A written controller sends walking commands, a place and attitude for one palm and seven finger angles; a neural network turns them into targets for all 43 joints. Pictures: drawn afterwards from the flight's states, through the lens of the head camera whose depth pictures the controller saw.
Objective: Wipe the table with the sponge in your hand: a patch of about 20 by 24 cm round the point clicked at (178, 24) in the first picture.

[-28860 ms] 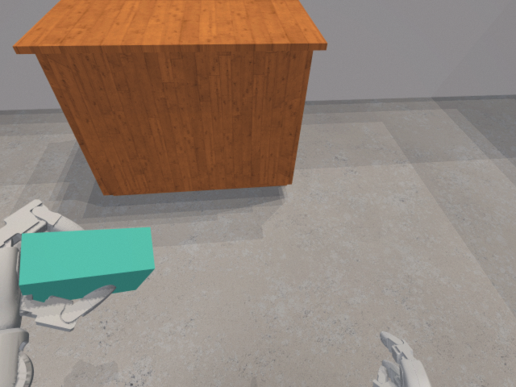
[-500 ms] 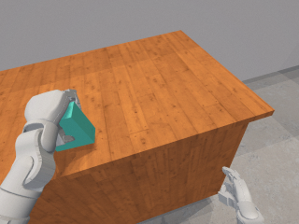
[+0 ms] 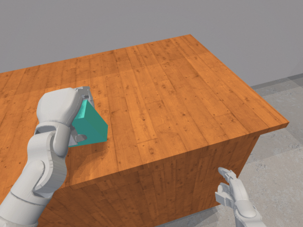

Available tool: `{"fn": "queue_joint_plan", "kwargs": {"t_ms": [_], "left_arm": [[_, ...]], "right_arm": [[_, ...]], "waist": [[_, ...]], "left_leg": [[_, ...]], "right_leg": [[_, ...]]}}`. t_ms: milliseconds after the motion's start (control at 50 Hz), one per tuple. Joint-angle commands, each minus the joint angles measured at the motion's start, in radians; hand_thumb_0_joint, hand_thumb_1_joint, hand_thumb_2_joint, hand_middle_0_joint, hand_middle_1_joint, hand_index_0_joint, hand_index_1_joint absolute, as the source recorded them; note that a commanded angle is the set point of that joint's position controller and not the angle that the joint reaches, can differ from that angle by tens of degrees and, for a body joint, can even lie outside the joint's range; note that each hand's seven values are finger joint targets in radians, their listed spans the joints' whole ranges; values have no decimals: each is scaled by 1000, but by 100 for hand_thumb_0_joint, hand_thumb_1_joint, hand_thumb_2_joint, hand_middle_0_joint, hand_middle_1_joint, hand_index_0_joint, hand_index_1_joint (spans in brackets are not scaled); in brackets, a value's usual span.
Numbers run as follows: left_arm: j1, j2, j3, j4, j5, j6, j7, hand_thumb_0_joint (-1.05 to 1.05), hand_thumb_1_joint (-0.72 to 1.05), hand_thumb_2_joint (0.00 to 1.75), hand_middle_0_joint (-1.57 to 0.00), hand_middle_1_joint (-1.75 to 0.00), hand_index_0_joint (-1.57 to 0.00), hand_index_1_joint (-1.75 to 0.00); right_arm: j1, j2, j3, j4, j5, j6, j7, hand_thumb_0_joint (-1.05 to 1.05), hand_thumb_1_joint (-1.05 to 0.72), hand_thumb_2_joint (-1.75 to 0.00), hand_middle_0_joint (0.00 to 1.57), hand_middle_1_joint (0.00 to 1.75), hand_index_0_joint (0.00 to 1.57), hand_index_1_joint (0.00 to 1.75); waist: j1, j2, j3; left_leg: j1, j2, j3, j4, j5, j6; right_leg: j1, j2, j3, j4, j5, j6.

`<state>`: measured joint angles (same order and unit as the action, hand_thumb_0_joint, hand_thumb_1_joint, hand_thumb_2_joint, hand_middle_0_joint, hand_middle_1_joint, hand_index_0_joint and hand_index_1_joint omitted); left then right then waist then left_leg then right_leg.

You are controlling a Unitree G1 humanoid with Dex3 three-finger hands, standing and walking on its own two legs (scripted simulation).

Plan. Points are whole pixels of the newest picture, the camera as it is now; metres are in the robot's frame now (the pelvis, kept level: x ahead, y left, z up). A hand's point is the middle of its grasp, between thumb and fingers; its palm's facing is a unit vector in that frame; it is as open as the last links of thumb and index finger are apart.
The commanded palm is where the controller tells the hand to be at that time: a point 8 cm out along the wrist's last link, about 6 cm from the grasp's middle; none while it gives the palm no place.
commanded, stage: move the sponge above the wiping area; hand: left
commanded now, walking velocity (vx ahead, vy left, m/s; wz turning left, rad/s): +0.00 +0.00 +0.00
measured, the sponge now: (81, 129) +0.29 +0.25 +0.13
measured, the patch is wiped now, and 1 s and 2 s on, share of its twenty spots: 0.00 0.00 0.00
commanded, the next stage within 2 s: none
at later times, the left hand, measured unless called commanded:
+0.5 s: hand (66, 111) +0.29 +0.27 +0.19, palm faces +0.17 -0.01 -0.98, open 9.4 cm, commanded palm +0.25 +0.26 +0.25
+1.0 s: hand (56, 112) +0.29 +0.30 +0.18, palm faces +0.18 -0.03 -0.98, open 9.4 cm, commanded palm +0.25 +0.28 +0.25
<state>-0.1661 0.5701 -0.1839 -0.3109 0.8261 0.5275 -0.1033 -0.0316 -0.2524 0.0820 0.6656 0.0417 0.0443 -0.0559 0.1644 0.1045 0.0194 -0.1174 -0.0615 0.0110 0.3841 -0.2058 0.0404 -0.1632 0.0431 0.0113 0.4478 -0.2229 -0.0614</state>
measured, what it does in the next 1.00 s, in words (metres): stands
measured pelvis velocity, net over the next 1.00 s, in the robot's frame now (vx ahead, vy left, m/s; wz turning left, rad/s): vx -0.01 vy -0.02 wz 0.01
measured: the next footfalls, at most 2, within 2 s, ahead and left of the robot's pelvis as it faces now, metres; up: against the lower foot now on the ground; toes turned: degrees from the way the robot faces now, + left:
none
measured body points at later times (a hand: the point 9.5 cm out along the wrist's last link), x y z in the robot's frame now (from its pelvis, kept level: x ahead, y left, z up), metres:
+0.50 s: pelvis +0.00 -0.02 +0.00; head -0.02 -0.07 +0.45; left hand +0.28 +0.27 +0.24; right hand +0.26 -0.22 -0.08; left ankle +0.00 +0.09 -0.74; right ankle +0.01 -0.08 -0.74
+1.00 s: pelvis -0.01 -0.02 +0.00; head -0.02 -0.07 +0.44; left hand +0.27 +0.30 +0.24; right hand +0.23 -0.23 -0.10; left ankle +0.00 +0.09 -0.74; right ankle +0.01 -0.08 -0.74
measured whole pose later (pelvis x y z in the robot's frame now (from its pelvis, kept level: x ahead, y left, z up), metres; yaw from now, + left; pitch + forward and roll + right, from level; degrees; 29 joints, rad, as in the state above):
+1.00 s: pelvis -0.01 -0.02 +0.00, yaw +0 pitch -3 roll +1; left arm -0.27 0.62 -0.01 0.05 0.83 0.44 -0.09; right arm 0.03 -0.29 0.04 0.72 0.06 0.02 -0.07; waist 0.12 0.11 0.00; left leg -0.16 -0.03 0.00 0.44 -0.22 0.01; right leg -0.19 0.07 -0.01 0.46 -0.22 -0.09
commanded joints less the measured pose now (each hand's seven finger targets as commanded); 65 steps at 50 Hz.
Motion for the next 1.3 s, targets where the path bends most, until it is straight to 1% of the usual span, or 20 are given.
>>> {"fn": "queue_joint_plan", "kwargs": {"t_ms": [0,20,60,140,280,320,380,420,480,540,640,720,780,820,860,980,1080,1200,1220,1280], "left_arm": [[-348,249,294,-91,32,22,77,0,10,130,-120,-160,-120,-160],[-305,247,311,-68,20,41,67,0,10,130,-120,-160,-120,-160],[-198,147,245,-83,-19,58,30,0,10,130,-120,-160,-120,-160],[-95,98,206,-37,-46,94,-22,0,10,130,-120,-160,-120,-160],[-440,312,270,-171,74,30,21,0,10,130,-120,-160,-120,-160],[-521,417,344,-162,111,4,52,0,10,130,-120,-160,-120,-160],[-492,320,272,49,115,-14,60,0,10,130,-120,-160,-120,-160],[-483,325,288,108,93,0,52,0,10,130,-120,-160,-120,-160],[-397,246,240,181,30,21,5,0,10,130,-120,-160,-120,-160],[-332,197,195,206,24,33,-47,0,10,130,-120,-160,-120,-160],[-371,318,256,160,88,-1,-84,0,10,130,-120,-160,-120,-160],[-462,425,369,28,82,-128,-28,0,10,130,-120,-160,-120,-160],[-431,402,392,64,61,-179,31,0,10,130,-120,-160,-120,-160],[-446,426,425,98,51,-172,64,0,10,130,-120,-160,-120,-160],[-433,359,378,150,37,-145,78,0,10,130,-120,-160,-120,-160],[-381,244,246,212,12,-57,6,0,10,130,-120,-160,-120,-160],[-461,206,157,107,57,-69,-47,0,10,130,-120,-160,-120,-160],[-526,324,305,19,97,-123,43,0,10,130,-120,-160,-120,-160],[-536,377,359,9,99,-111,67,0,10,130,-120,-160,-120,-160],[-479,270,311,53,56,-72,98,0,10,130,-120,-160,-120,-160]], "right_arm": [[-219,-78,-32,-161,11,-34,15,0,-90,-90,20,30,20,30],[-252,-75,-24,-173,24,-39,18,0,-90,-90,20,30,20,30],[-225,-76,-34,-189,27,-19,27,0,-90,-90,20,30,20,30],[-225,-95,-29,-216,39,1,30,0,-90,-90,20,30,20,30],[-216,-100,-36,-212,10,-32,-15,0,-90,-90,20,30,20,30],[-237,-99,-30,-196,11,-56,-24,0,-90,-90,20,30,20,30],[-189,-98,-37,-142,6,-61,-22,0,-90,-90,20,30,20,30],[-228,-95,-36,-144,24,-69,-19,0,-90,-90,20,30,20,30],[-214,-107,-47,-137,23,-59,-12,0,-90,-90,20,30,20,30],[-212,-110,-46,-162,28,-56,-9,0,-90,-90,20,30,20,30],[-196,-118,-46,-181,19,-46,-14,0,-90,-90,20,30,20,30],[-190,-96,-45,-190,10,-78,-25,0,-90,-90,20,30,20,30],[-150,-93,-57,-161,-3,-92,-27,0,-90,-90,20,30,20,30],[-167,-97,-58,-150,6,-97,-25,0,-90,-90,20,30,20,30],[-162,-100,-67,-137,8,-91,-18,0,-90,-90,20,30,20,30],[-180,-118,-68,-152,23,-81,-19,0,-90,-90,20,30,20,30],[-193,-107,-56,-176,26,-81,-22,0,-90,-90,20,30,20,30],[-175,-86,-51,-160,4,-91,-20,0,-90,-90,20,30,20,30],[-204,-90,-45,-159,8,-94,-18,0,-90,-90,20,30,20,30],[-188,-86,-48,-148,4,-74,0,0,-90,-90,20,30,20,30]], "waist": [[-8,-41,-268],[2,-49,-241],[-16,-85,-245],[-40,-136,-180],[-43,0,-337],[-25,45,-347],[-43,-9,-257],[-31,-29,-256],[-39,-78,-245],[-51,-106,-232],[-55,-130,-279],[-35,-59,-336],[-33,-20,-306],[-28,10,-270],[-34,2,-246],[-55,-91,-233],[-70,-69,-264],[-22,-64,-331],[-3,-8,-333],[-9,-32,-296]], "left_leg": [[32,40,-86,-49,332,-32],[25,39,-87,-47,312,-26],[12,44,-60,-38,313,-25],[-39,50,-50,-31,216,-13],[33,11,-69,-8,218,3],[49,6,-84,-8,204,3],[20,9,-76,-24,198,-6],[5,8,-74,-18,176,-5],[-43,17,-59,-12,170,-9],[-68,23,-48,6,156,-2],[-77,12,-48,36,158,10],[-23,4,-67,43,165,11],[-24,9,-61,40,178,-1],[-28,10,-64,40,162,-8],[-49,18,-57,29,150,-15],[-65,23,-60,19,110,-6],[-23,21,-76,-3,109,3],[24,23,-91,-28,198,-8],[27,20,-97,-33,192,-10],[5,29,-77,-46,229,-26]], "right_leg": [[123,-23,87,-69,241,-39],[110,-18,126,-73,238,-51],[122,-36,72,-70,285,-23],[69,-36,56,-77,225,-10],[119,-33,123,-61,165,-27],[119,-23,178,-72,120,-46],[86,-31,130,-104,119,-37],[96,-37,183,-102,121,-43],[121,-60,130,-91,178,-14],[115,-70,133,-80,194,-6],[134,-74,159,-53,200,-1],[140,-65,208,-64,163,-19],[127,-70,186,-78,159,-22],[105,-69,231,-91,126,-35],[93,-75,190,-91,115,-25],[69,-76,144,-92,94,-6],[50,-62,104,-78,88,-7],[101,-38,99,-68,130,-28],[105,-30,136,-70,110,-43],[119,-34,87,-77,160,-35]]}}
